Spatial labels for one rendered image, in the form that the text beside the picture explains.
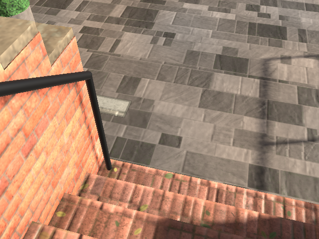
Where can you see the stairs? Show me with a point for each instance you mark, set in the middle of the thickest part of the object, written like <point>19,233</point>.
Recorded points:
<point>132,201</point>

